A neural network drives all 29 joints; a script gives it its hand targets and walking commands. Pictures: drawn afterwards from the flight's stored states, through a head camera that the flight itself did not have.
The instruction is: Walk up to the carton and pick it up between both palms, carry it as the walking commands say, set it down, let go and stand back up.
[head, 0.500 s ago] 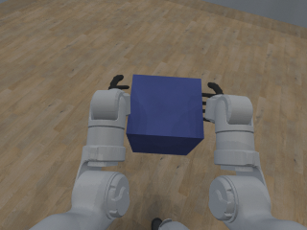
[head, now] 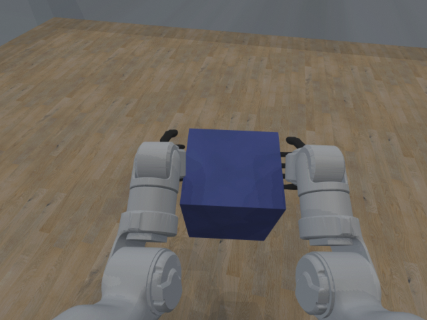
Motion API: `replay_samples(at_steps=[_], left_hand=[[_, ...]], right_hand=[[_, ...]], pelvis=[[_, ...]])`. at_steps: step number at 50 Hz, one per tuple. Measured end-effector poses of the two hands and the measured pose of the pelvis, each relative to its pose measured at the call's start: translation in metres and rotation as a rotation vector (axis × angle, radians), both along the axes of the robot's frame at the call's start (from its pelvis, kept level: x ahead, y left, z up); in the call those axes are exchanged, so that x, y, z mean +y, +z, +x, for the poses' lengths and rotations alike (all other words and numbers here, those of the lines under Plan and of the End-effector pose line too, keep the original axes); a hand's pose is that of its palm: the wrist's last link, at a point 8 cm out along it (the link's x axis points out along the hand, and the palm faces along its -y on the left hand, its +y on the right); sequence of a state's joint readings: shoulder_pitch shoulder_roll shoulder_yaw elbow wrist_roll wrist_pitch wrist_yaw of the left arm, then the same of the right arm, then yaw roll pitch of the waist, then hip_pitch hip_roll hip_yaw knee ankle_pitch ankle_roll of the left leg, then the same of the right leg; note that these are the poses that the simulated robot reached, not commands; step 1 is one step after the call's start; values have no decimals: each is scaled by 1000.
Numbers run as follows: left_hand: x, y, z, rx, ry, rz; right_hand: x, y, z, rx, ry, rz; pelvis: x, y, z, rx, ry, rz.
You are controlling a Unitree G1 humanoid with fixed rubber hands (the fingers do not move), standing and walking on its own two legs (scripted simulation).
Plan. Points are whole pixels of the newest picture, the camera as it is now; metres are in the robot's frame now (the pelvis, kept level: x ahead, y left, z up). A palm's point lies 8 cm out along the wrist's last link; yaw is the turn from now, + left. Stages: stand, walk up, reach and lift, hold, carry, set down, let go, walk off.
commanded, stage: carry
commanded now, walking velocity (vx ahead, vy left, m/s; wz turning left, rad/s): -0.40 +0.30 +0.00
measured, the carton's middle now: (229, 189) +0.38 -0.03 +0.04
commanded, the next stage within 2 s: none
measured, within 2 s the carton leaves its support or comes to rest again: neither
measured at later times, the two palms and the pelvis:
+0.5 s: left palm out of the picture +0.14 +0.25 +0.09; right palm (221, 314) +0.14 +0.00 +0.09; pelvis -0.17 +0.12 +0.00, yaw -1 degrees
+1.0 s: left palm out of the picture -0.01 +0.28 +0.12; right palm out of the picture -0.06 +0.04 +0.11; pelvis -0.33 +0.21 +0.00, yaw -7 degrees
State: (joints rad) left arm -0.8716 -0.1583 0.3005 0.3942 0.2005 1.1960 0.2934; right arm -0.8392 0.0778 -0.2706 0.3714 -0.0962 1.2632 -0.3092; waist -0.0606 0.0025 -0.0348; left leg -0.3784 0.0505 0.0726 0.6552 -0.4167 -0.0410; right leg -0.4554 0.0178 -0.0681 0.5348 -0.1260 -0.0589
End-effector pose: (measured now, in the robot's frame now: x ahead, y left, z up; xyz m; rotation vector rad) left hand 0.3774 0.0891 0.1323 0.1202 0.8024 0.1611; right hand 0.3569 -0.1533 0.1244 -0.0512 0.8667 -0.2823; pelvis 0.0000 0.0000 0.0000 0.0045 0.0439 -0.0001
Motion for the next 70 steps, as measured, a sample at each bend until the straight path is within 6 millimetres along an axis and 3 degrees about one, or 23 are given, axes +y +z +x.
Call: replay_samples(at_steps=[5, 11, 21, 28, 34, 41, 45, 51, 56, 60, 65, 70], left_hand=[[8, -25, -50, -6, 35, -55], [49, -41, -112, -25, 99, -75], [136, -43, -203, -62, 124, -85], [167, -32, -249, -51, 135, -128], [178, -17, -280, -92, 92, -113], [175, -18, -336, -31, -35, -41], [180, -12, -365, -56, -46, -57], [196, -17, -391, -86, -80, -79], [219, -32, -433, -32, -36, -87], [230, -33, -462, -21, -5, -67], [232, -21, -489, -43, 18, -56], [225, -20, -499, -84, -42, -58]], right_hand=[[7, -16, -47, -10, -33, -1], [48, -34, -98, -33, -11, 35], [134, -36, -182, -74, 26, 30], [166, -22, -236, -59, 17, -4], [177, -14, -277, -100, -25, 18], [176, -23, -354, -42, -102, 44], [182, -13, -388, -63, -110, 18], [199, -12, -420, -96, -158, 5], [221, -24, -453, -39, -119, -1], [230, -28, -473, -25, -80, 15], [232, -25, -499, -44, -58, 24], [227, -23, -521, -88, -115, 23]], pelvis=[[3, 2, -12, -13, 0, 16], [24, 0, -53, -18, 8, 43], [100, -7, -138, -25, -6, 21], [132, 3, -185, -33, -25, -49], [157, 1, -223, -2, -72, -64], [182, 14, -278, -14, -85, -89], [192, 13, -305, -24, -123, -43], [216, -2, -337, -23, -121, -36], [226, 0, -369, -28, -129, -47], [228, 4, -395, -26, -120, -46], [230, 10, -425, -30, -119, -38], [240, 0, -444, -14, -116, -35]])
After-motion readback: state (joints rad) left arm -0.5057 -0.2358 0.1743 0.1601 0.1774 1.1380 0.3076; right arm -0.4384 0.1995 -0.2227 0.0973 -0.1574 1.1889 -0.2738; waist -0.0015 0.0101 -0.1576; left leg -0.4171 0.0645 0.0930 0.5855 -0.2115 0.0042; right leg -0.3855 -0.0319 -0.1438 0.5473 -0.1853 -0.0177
